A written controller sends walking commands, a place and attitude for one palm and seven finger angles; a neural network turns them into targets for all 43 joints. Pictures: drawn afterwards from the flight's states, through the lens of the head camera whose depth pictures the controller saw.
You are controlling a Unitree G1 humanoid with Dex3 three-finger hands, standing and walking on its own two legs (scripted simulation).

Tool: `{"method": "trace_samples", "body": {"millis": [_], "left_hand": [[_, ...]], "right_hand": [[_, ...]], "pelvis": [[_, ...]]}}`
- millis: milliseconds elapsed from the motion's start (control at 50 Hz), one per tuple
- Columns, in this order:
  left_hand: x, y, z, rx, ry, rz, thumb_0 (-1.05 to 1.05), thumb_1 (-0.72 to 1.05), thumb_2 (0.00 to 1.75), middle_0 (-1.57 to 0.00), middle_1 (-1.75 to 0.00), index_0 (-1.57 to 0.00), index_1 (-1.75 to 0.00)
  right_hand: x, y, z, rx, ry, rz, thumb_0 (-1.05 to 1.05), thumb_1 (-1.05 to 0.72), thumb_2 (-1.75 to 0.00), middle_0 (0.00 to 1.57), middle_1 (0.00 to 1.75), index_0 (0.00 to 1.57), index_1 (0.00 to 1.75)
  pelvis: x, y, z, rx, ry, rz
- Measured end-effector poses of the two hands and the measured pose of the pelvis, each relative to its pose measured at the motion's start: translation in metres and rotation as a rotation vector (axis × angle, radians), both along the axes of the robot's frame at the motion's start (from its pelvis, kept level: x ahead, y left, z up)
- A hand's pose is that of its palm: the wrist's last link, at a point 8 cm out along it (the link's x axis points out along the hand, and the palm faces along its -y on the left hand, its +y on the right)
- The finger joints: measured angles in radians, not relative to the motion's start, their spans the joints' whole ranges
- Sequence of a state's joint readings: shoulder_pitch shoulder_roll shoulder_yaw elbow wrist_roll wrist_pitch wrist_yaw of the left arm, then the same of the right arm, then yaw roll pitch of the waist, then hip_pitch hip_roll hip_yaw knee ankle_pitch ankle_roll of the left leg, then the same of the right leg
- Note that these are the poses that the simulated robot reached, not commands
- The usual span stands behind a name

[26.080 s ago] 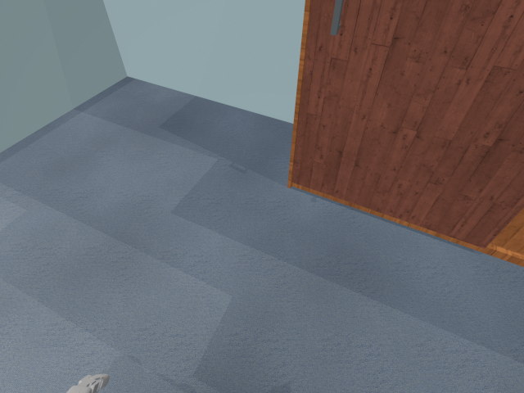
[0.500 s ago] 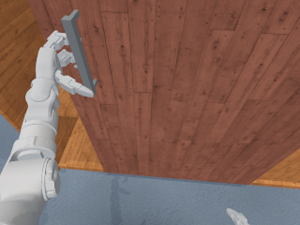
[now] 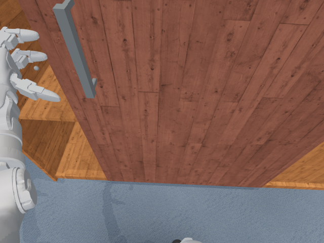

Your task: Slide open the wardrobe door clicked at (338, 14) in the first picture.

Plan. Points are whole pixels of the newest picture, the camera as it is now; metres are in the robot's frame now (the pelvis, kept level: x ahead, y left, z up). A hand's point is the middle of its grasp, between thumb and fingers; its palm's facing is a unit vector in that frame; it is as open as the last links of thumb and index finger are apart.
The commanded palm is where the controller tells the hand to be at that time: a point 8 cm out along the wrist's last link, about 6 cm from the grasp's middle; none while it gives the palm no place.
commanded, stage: slip the hand off the handle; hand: left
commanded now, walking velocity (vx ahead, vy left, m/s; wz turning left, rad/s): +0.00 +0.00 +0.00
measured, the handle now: (81, 54) +0.49 +0.19 +0.20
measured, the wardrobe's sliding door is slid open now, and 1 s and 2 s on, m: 0.32 0.32 0.32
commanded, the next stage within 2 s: draw the hand back to the body in 0.70 s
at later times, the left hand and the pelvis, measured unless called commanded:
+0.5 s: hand (20, 100) +0.37 +0.28 +0.18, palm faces +0.21 -0.97 -0.15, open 14.7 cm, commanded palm +0.33 +0.32 +0.18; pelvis +0.05 +0.00 +0.01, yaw +1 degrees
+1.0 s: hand (23, 107) +0.34 +0.26 +0.19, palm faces -0.02 -1.00 -0.02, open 14.7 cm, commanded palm +0.30 +0.31 +0.18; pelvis +0.03 -0.01 +0.01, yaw +1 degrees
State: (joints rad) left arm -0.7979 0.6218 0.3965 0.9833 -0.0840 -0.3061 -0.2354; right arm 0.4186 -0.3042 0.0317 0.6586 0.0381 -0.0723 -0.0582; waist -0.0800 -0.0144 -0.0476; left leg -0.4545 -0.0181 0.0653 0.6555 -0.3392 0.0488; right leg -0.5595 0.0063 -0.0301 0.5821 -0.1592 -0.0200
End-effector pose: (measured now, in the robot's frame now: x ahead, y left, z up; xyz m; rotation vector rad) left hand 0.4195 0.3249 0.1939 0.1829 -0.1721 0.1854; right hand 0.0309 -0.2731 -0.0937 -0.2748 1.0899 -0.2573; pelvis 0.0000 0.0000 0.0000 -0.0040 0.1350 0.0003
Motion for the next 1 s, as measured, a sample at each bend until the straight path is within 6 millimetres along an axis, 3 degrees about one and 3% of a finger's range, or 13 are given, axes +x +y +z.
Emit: {"method": "trace_samples", "body": {"millis": [120,240,400,560,640,720,840,920,1000], "left_hand": [[-0.011,-0.001,-0.010,-0.025,-0.002,-0.049,-0.01,-0.56,0.20,-0.29,-1.17,-0.27,-1.16],[-0.024,-0.003,-0.016,-0.027,-0.007,-0.039,-0.01,-0.56,0.20,-0.26,-1.16,-0.26,-1.15],[-0.059,0.002,-0.012,-0.028,-0.011,-0.010,-0.01,-0.56,0.20,-0.25,-1.15,-0.25,-1.15],[-0.101,0.003,-0.011,-0.010,-0.005,0.002,-0.01,-0.56,0.20,-0.25,-1.15,-0.25,-1.15],[-0.116,0.003,-0.011,-0.024,-0.011,-0.001,-0.01,-0.56,0.20,-0.25,-1.15,-0.25,-1.15],[-0.118,0.006,-0.011,-0.038,-0.005,0.017,-0.01,-0.56,0.20,-0.25,-1.15,-0.25,-1.15],[-0.106,-0.001,-0.005,-0.020,-0.004,-0.006,-0.01,-0.56,0.20,-0.25,-1.15,-0.25,-1.15],[-0.096,-0.008,-0.011,-0.143,0.088,-0.141,-0.01,-0.56,0.20,-0.25,-1.15,-0.25,-1.15],[-0.100,-0.010,-0.006,-0.156,0.140,-0.206,-0.01,-0.56,0.20,-0.25,-1.15,-0.25,-1.15]], "right_hand": [[0.023,-0.001,0.003,-0.007,-0.017,0.014,0.01,-0.91,-0.89,0.20,0.30,0.21,0.30],[0.077,0.011,0.009,0.022,-0.138,0.060,0.01,-0.91,-0.89,0.20,0.30,0.21,0.30],[0.155,0.039,0.021,0.094,-0.313,0.162,0.01,-0.91,-0.89,0.20,0.30,0.21,0.30],[0.201,0.055,0.035,0.122,-0.427,0.251,0.01,-0.91,-0.89,0.20,0.30,0.21,0.30],[0.208,0.057,0.038,0.118,-0.446,0.270,0.01,-0.91,-0.89,0.20,0.30,0.21,0.30],[0.204,0.056,0.038,0.105,-0.441,0.273,0.01,-0.91,-0.89,0.20,0.30,0.21,0.30],[0.182,0.047,0.031,0.094,-0.414,0.240,0.01,-0.91,-0.89,0.20,0.30,0.21,0.30],[0.164,0.039,0.028,0.094,-0.400,0.188,0.02,-0.91,-0.89,0.20,0.30,0.21,0.30],[0.154,0.033,0.032,0.097,-0.433,0.159,0.02,-0.91,-0.89,0.20,0.30,0.21,0.30]], "pelvis": [[0.014,0.002,0.002,-0.010,-0.007,0.005],[0.027,0.003,0.005,-0.013,-0.021,0.003],[0.041,0.001,0.007,-0.014,-0.043,0.013],[0.047,-0.002,0.007,-0.016,-0.072,0.033],[0.044,-0.004,0.007,-0.015,-0.089,0.044],[0.038,-0.008,0.006,-0.014,-0.102,0.055],[0.030,-0.010,0.006,-0.012,-0.103,0.053],[0.029,-0.009,0.008,-0.010,-0.123,0.042],[0.030,-0.006,0.009,-0.008,-0.138,0.024]]}}
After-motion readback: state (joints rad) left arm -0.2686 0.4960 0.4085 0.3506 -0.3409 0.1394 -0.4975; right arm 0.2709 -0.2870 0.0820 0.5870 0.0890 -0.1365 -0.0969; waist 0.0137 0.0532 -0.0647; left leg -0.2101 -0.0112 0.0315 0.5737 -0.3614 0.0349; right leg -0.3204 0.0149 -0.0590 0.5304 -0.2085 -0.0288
